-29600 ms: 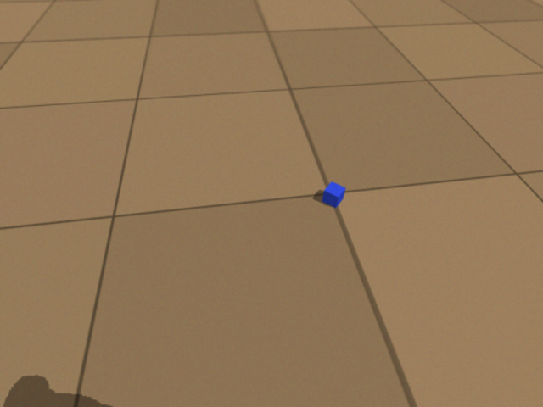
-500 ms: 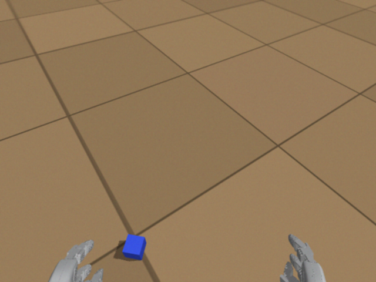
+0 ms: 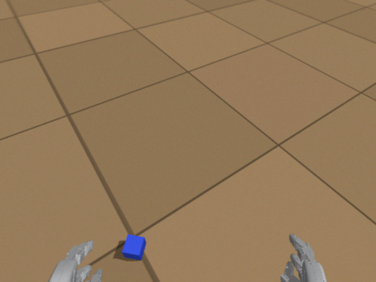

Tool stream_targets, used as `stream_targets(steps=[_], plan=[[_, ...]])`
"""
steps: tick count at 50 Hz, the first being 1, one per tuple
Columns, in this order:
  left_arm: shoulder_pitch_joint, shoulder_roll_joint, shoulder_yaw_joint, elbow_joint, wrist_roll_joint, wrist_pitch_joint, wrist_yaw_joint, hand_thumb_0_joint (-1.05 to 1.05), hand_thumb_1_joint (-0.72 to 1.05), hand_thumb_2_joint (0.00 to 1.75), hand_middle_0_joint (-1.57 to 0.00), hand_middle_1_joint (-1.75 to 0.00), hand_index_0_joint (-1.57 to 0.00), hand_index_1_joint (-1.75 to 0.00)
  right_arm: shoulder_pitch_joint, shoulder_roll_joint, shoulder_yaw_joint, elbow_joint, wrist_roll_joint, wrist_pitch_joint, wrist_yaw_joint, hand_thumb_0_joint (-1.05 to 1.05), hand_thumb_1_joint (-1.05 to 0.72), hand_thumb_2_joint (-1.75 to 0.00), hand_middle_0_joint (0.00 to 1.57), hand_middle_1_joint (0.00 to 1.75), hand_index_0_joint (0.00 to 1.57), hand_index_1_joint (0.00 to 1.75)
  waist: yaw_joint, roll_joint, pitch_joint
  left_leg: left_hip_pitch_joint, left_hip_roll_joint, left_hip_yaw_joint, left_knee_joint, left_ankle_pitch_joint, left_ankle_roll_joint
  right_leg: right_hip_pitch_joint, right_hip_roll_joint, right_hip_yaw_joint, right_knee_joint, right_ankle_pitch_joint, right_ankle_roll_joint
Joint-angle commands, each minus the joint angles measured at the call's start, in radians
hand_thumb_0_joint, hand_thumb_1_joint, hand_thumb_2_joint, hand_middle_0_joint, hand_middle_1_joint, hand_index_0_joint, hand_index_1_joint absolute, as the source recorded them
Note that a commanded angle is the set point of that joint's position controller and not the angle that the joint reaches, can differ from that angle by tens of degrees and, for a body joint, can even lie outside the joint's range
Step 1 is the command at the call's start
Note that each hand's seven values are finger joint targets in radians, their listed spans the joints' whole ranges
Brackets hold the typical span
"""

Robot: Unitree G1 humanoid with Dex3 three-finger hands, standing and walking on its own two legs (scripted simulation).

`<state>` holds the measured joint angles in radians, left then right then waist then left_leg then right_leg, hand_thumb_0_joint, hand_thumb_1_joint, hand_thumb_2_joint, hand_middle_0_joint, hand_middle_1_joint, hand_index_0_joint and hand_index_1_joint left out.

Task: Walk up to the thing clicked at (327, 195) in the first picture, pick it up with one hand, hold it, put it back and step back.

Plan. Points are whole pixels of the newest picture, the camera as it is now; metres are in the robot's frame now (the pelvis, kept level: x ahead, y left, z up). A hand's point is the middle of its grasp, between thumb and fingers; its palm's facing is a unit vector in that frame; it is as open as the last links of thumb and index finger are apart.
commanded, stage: home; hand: left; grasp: from above
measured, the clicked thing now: (134, 247) +0.42 +0.24 -0.67
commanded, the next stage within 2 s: stand in 0.56 s
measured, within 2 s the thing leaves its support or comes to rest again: neither
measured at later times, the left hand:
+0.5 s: hand out of the picture +0.16 +0.18 -0.05, palm faces +0.05 -0.98 -0.20, open 7.4 cm
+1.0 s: hand out of the picture +0.09 +0.25 -0.11, palm faces +0.04 -0.94 -0.34, open 7.4 cm
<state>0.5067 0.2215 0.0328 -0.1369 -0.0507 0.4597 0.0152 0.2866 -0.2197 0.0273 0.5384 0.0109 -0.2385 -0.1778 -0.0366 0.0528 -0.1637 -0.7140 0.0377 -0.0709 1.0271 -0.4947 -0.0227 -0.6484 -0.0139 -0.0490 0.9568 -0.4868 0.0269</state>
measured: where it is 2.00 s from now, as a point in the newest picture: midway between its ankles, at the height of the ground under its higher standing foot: outside the picture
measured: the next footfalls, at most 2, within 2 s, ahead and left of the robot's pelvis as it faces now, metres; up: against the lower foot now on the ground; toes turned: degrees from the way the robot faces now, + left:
none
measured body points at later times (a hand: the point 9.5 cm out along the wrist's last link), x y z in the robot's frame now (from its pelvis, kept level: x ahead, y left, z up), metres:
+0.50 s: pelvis +0.00 +0.00 +0.00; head +0.02 +0.00 +0.45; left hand +0.16 +0.23 -0.03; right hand +0.16 -0.25 -0.06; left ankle +0.01 +0.13 -0.68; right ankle -0.01 -0.14 -0.68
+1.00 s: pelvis -0.01 +0.01 +0.03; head +0.01 +0.02 +0.48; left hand +0.08 +0.30 -0.08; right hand +0.09 -0.27 -0.08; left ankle +0.01 +0.13 -0.68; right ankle -0.01 -0.14 -0.68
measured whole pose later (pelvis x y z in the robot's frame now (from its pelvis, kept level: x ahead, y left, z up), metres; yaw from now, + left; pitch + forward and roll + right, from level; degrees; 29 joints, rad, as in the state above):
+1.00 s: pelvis -0.01 +0.01 +0.03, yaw +0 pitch +0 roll +0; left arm 0.24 0.29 0.05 0.76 0.05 0.06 0.03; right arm 0.20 -0.29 -0.05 0.89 -0.05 -0.03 0.00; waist 0.02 -0.01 0.04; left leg -0.39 -0.01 -0.03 0.76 -0.37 0.01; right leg -0.35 -0.06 -0.01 0.74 -0.39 0.05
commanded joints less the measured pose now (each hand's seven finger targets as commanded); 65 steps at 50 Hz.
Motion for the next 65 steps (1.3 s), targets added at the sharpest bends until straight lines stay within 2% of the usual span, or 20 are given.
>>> stream_targets(steps=[1,11,12,13,15,28,29,31,32,33,34,35,36,37,38,41,47,53,56,65], plan=[[-0.028,0.102,0.049,-0.197,0.005,-0.054,0.010,0.00,0.79,0.84,-0.19,-0.28,-0.19,-0.28,-0.070,-0.116,-0.048,-0.162,-0.005,-0.053,-0.017,0.00,-0.90,-0.90,0.20,0.30,0.20,0.30,-0.003,-0.007,-0.087,0.124,-0.029,0.031,-0.164,0.250,0.029,0.040,0.034,-0.025,-0.152,0.225,-0.021],[-0.004,0.122,0.076,-0.180,0.003,-0.057,0.012,0.00,0.90,0.90,-0.20,-0.30,-0.20,-0.30,-0.060,-0.127,-0.057,-0.161,-0.005,-0.045,-0.014,0.00,-0.90,-0.90,0.20,0.30,0.20,0.30,0.000,-0.006,-0.106,0.135,-0.029,0.034,-0.158,0.278,0.028,0.060,0.032,-0.019,-0.141,0.250,-0.023],[-0.029,0.096,0.041,-0.204,0.001,-0.061,0.008,0.00,0.89,0.89,-0.20,-0.30,-0.20,-0.30,-0.067,-0.120,-0.052,-0.166,-0.005,-0.046,-0.013,0.00,-0.90,-0.90,0.20,0.30,0.20,0.30,-0.005,-0.006,-0.092,0.129,-0.028,0.032,-0.158,0.284,0.028,0.052,0.035,-0.025,-0.141,0.258,-0.021],[-0.001,0.114,0.071,-0.168,-0.001,-0.055,0.010,0.00,0.90,0.90,-0.20,-0.30,-0.20,-0.30,-0.055,-0.131,-0.060,-0.159,-0.006,-0.045,-0.013,0.00,-0.90,-0.90,0.20,0.30,0.20,0.30,-0.009,-0.014,-0.100,0.138,-0.027,0.032,-0.157,0.287,0.029,0.057,0.035,-0.023,-0.140,0.260,-0.022],[-0.030,0.098,0.046,-0.195,0.001,-0.057,0.010,0.00,0.90,0.90,-0.20,-0.30,-0.20,-0.30,-0.063,-0.120,-0.054,-0.166,-0.005,-0.045,-0.013,0.00,-0.90,-0.90,0.20,0.30,0.20,0.30,-0.007,-0.004,-0.091,0.135,-0.027,0.033,-0.158,0.292,0.027,0.054,0.032,-0.023,-0.140,0.266,-0.022],[-0.010,0.118,0.069,-0.172,0.001,-0.051,0.011,0.00,0.90,0.90,-0.20,-0.30,-0.20,-0.30,-0.073,-0.127,-0.055,-0.168,-0.003,-0.041,-0.012,0.00,-0.90,-0.90,0.20,0.30,0.20,0.30,0.000,-0.009,-0.050,0.095,-0.029,0.026,-0.185,0.155,0.031,0.031,0.033,-0.027,-0.159,0.140,-0.024],[-0.029,0.105,0.051,-0.195,0.002,-0.054,0.011,0.00,0.90,0.90,-0.20,-0.30,-0.20,-0.30,-0.073,-0.123,-0.053,-0.174,-0.003,-0.043,-0.011,0.00,-0.90,-0.90,0.20,0.30,0.20,0.30,-0.007,-0.004,-0.063,0.104,-0.030,0.033,-0.179,0.168,0.031,0.031,0.033,-0.023,-0.161,0.154,-0.023],[-0.022,0.125,0.078,-0.199,-0.001,-0.056,0.014,0.00,0.90,0.90,-0.20,-0.30,-0.20,-0.30,-0.065,-0.126,-0.056,-0.170,-0.001,-0.042,-0.012,0.00,-0.90,-0.90,0.20,0.30,0.20,0.30,-0.001,0.006,-0.083,0.112,-0.029,0.032,-0.175,0.191,0.029,0.038,0.033,-0.021,-0.153,0.171,-0.025],[-0.010,0.110,0.057,-0.197,-0.001,-0.053,0.013,0.00,0.90,0.90,-0.20,-0.30,-0.20,-0.30,-0.067,-0.126,-0.055,-0.173,-0.001,-0.041,-0.014,0.00,-0.90,-0.90,0.20,0.30,0.20,0.30,-0.004,-0.003,-0.083,0.116,-0.028,0.033,-0.172,0.209,0.029,0.040,0.032,-0.022,-0.151,0.189,-0.025],[-0.301,0.202,0.058,0.154,0.121,-0.265,0.054,0.00,0.90,0.90,-0.20,-0.30,-0.20,-0.30,-0.128,-0.232,-0.089,0.084,-0.119,0.066,0.046,0.00,-0.90,-0.90,0.20,0.30,0.20,0.30,0.079,-0.097,0.140,0.099,-0.011,0.011,-0.215,0.385,0.074,0.247,-0.056,0.060,-0.214,0.215,-0.064],[-0.225,0.214,0.077,0.337,0.128,-0.332,0.047,0.00,0.90,0.90,-0.20,-0.30,-0.20,-0.30,-0.127,-0.234,-0.100,0.087,-0.122,0.103,0.075,0.00,-0.90,-0.90,0.20,0.30,0.20,0.30,0.064,-0.137,0.048,0.187,-0.018,0.038,-0.225,0.398,0.083,0.269,-0.068,0.121,-0.226,0.232,-0.096],[-0.220,0.223,0.074,0.381,0.128,-0.362,0.042,0.00,0.90,0.90,-0.20,-0.30,-0.20,-0.30,-0.119,-0.233,-0.099,0.084,-0.123,0.120,0.094,0.00,-0.90,-0.90,0.20,0.30,0.20,0.30,0.053,-0.141,0.037,0.219,-0.015,0.029,-0.237,0.383,0.090,0.256,-0.076,0.147,-0.225,0.234,-0.109],[-0.238,0.224,0.066,0.404,0.126,-0.381,0.035,0.00,0.90,0.90,-0.20,-0.30,-0.20,-0.30,-0.108,-0.236,-0.100,0.082,-0.125,0.132,0.107,0.00,-0.90,-0.90,0.20,0.30,0.20,0.30,0.039,-0.100,0.069,0.230,-0.013,0.008,-0.267,0.357,0.087,0.217,-0.057,0.130,-0.231,0.215,-0.104],[-0.244,0.219,0.057,0.442,0.120,-0.396,0.031,0.00,0.90,0.90,-0.20,-0.30,-0.20,-0.30,-0.121,-0.224,-0.096,0.093,-0.106,0.136,0.122,0.00,-0.90,-0.90,0.20,0.30,0.20,0.30,0.054,-0.050,0.053,0.265,-0.013,-0.008,-0.286,0.341,0.092,0.260,-0.061,0.115,-0.225,0.234,-0.093],[-0.264,0.222,0.056,0.482,0.116,-0.406,0.030,0.00,0.90,0.90,-0.20,-0.30,-0.20,-0.30,-0.113,-0.203,-0.096,0.121,-0.079,0.138,0.141,0.00,-0.90,-0.90,0.20,0.30,0.20,0.30,0.060,-0.049,0.040,0.278,-0.015,-0.004,-0.306,0.320,0.088,0.297,-0.072,0.110,-0.226,0.232,-0.081],[-0.286,0.217,0.066,0.596,0.102,-0.420,0.027,0.00,0.90,0.90,-0.20,-0.30,-0.20,-0.30,-0.141,-0.216,-0.109,0.162,-0.058,0.152,0.159,0.00,-0.90,-0.90,0.20,0.30,0.20,0.30,0.072,-0.080,0.055,0.332,-0.014,-0.009,-0.330,0.330,0.081,0.277,-0.072,0.111,-0.278,0.223,-0.069],[-0.332,0.220,0.065,0.784,0.100,-0.458,0.030,0.00,0.90,0.90,-0.20,-0.30,-0.20,-0.30,-0.132,-0.221,-0.119,0.252,-0.064,0.180,0.162,0.00,-0.90,-0.90,0.20,0.30,0.20,0.30,0.054,-0.069,0.084,0.395,-0.002,-0.025,-0.403,0.302,0.087,0.335,-0.088,0.112,-0.365,0.235,-0.055],[-0.316,0.212,0.060,0.936,0.089,-0.463,0.028,0.00,0.90,0.90,-0.20,-0.30,-0.20,-0.30,-0.146,-0.240,-0.116,0.319,-0.059,0.194,0.151,0.00,-0.90,-0.90,0.20,0.30,0.20,0.30,0.065,0.003,0.153,0.389,0.043,-0.101,-0.575,0.220,0.090,0.411,-0.060,0.065,-0.412,0.226,-0.039],[-0.299,0.221,0.057,1.001,0.087,-0.469,0.028,0.00,0.90,0.90,-0.20,-0.30,-0.20,-0.30,-0.146,-0.245,-0.115,0.356,-0.053,0.197,0.145,0.00,-0.90,-0.90,0.20,0.30,0.20,0.30,0.063,-0.016,0.166,0.452,0.041,-0.084,-0.580,0.325,0.078,0.439,-0.077,0.079,-0.472,0.291,-0.042],[-0.321,0.233,0.046,1.131,0.085,-0.468,0.028,0.00,0.90,0.90,-0.20,-0.30,-0.20,-0.30,-0.146,-0.249,-0.108,0.440,-0.040,0.210,0.140,0.00,-0.90,-0.90,0.20,0.30,0.20,0.30,0.053,-0.026,0.200,0.501,0.050,-0.081,-0.685,0.296,0.058,0.511,-0.088,0.073,-0.573,0.289,-0.031]])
